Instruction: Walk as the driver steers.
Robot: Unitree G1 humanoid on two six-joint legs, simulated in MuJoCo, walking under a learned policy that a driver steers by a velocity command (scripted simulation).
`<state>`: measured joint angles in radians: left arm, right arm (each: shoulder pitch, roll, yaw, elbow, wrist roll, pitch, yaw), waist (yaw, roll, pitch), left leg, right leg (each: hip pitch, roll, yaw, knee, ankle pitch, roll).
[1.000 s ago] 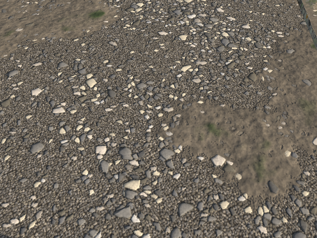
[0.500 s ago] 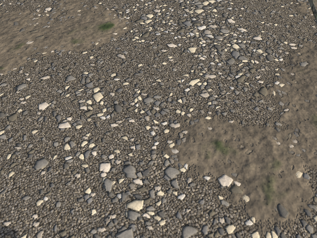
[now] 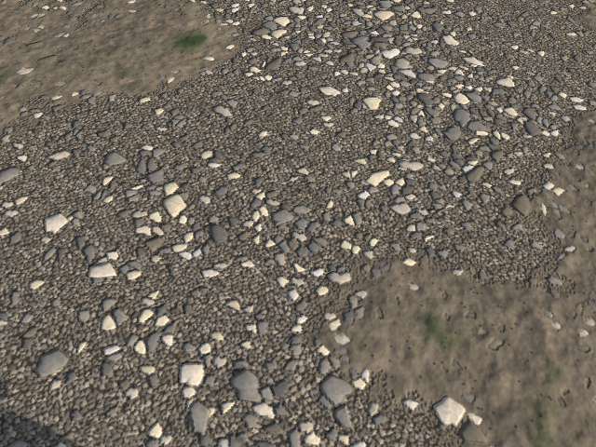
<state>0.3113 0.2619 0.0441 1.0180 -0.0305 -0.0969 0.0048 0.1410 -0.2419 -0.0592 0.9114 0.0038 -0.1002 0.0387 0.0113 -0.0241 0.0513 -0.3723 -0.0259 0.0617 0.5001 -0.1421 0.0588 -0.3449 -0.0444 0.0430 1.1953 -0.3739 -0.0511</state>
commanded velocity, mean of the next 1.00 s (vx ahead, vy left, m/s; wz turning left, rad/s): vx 0.50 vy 0.00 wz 0.00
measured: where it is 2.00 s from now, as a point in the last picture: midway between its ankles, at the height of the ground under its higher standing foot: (307, 204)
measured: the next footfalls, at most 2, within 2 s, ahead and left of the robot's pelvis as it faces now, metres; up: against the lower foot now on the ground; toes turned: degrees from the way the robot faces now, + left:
right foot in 0.44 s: +0.43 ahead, -0.15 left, +0.00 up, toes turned -3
left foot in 1.00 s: +0.75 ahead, +0.09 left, +0.00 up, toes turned +3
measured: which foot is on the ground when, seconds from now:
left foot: down 0.00-0.44, up 0.46-0.98, down 1.00-1.00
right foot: up 0.00-0.42, down 0.44-1.00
